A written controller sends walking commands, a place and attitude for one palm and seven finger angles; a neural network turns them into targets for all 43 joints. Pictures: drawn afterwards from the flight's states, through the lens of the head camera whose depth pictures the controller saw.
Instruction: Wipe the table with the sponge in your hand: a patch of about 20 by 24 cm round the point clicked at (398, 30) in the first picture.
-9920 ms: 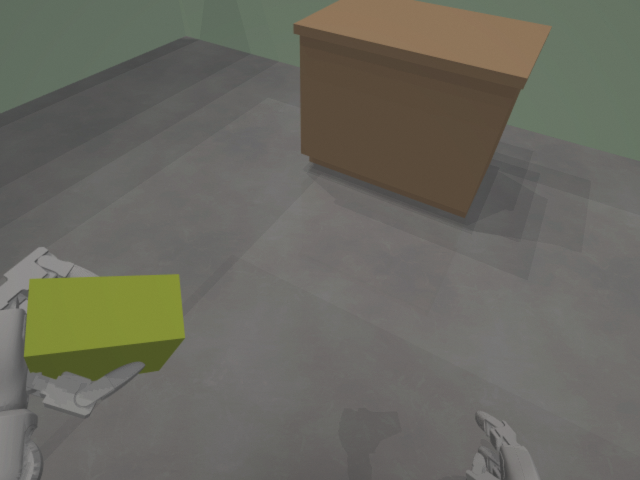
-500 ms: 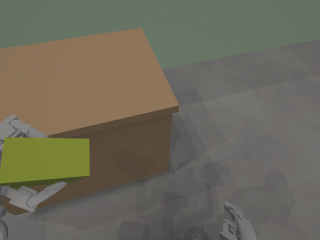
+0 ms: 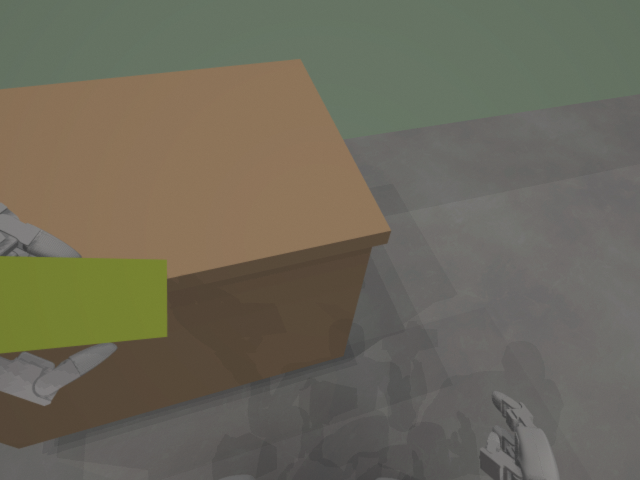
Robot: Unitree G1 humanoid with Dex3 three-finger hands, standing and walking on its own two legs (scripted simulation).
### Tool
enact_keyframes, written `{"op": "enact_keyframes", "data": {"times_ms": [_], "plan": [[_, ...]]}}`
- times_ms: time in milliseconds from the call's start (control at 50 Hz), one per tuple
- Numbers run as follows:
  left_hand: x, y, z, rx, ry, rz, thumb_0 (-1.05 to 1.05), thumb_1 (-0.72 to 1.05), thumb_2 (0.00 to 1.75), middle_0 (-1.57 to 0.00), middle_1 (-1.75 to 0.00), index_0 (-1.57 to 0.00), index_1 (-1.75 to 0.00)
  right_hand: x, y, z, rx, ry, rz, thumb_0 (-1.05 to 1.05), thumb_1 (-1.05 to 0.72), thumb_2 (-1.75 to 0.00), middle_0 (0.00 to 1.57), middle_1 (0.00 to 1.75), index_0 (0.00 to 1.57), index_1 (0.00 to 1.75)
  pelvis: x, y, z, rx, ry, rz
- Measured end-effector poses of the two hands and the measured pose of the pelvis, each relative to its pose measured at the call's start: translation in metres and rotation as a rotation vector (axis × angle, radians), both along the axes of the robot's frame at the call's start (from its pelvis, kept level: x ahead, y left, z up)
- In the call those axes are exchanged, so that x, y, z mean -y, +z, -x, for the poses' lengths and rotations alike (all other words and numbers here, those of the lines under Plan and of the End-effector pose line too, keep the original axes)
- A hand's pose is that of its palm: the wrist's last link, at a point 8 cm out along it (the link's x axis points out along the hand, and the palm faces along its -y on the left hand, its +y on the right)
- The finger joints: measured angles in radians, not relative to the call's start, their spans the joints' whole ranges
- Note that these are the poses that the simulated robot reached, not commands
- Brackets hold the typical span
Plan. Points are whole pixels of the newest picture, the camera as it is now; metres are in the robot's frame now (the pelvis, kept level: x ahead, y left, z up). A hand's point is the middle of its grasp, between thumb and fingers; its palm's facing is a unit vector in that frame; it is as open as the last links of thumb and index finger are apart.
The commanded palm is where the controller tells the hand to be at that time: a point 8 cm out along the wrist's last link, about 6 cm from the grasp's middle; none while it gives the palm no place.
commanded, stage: come to a stop and stand still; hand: left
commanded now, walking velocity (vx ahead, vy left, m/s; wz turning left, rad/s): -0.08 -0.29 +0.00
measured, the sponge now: (96, 306) +0.23 +0.21 +0.17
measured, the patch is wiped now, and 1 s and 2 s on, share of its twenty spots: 0.00 0.00 0.00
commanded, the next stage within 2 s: look again from close up in 0.84 s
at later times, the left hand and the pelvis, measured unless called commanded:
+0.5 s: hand (77, 295) +0.22 +0.21 +0.20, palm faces +0.43 -0.79 -0.43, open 10.4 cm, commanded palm +0.15 +0.23 +0.19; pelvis -0.02 -0.05 +0.01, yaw -3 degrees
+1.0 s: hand (91, 358) +0.19 +0.20 +0.17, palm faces +0.40 -0.83 -0.39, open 10.4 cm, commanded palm +0.13 +0.23 +0.19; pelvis -0.03 -0.05 +0.01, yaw -1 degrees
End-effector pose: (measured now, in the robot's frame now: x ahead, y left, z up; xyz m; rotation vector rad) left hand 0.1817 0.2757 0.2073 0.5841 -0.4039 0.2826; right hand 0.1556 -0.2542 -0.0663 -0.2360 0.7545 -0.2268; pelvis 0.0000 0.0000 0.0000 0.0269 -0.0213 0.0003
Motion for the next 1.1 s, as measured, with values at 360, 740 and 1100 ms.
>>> {"op": "enact_keyframes", "data": {"times_ms": [360,740,1100], "plan": [[0.015,0.027,0.002,-0.005,0.058,-0.071,-0.01,-0.53,1.02,-0.71,-1.38,-0.71,-1.37,-0.039,-0.025,0.012,0.001,0.195,-0.176,0.01,-0.9,-0.9,0.21,0.3,0.21,0.3,0.034,0.002,0.025,0.004,0.018,0.026],[0.063,-0.033,0.009,-0.187,0.03,0.127,-0.01,-0.53,1.02,-0.71,-1.38,-0.71,-1.37,0.074,0.006,0.047,-0.025,0.034,0.035,0.01,-0.9,-0.9,0.2,0.3,0.2,0.3,0.061,0.011,0.03,-0.014,-0.031,0.024],[0.037,-0.044,0.035,-0.212,0.128,0.25,-0.01,-0.53,1.02,-0.71,-1.38,-0.72,-1.37,0.007,0.005,0.027,0.022,0.136,-0.077,0.01,-0.9,-0.9,0.2,0.3,0.2,0.3,0.042,0.017,0.035,0.0,-0.019,0.037]]}}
